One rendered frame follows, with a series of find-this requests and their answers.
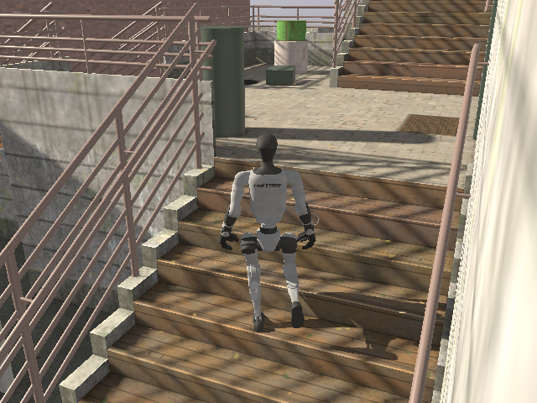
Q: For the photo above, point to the left robot hand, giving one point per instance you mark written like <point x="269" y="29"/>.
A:
<point x="222" y="240"/>

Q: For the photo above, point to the left robot forearm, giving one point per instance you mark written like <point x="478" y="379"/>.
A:
<point x="227" y="224"/>

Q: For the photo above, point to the robot right thigh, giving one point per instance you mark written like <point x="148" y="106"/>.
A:
<point x="288" y="245"/>

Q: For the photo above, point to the humanoid robot torso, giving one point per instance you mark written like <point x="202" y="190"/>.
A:
<point x="268" y="203"/>

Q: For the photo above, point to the right robot forearm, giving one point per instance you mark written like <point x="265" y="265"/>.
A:
<point x="307" y="222"/>

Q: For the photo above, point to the robot right upper arm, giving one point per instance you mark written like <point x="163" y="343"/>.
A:
<point x="293" y="177"/>

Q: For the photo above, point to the robot left upper arm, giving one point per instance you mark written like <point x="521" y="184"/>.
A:
<point x="240" y="180"/>

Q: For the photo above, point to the right robot hand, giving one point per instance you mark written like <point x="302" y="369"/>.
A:
<point x="303" y="237"/>

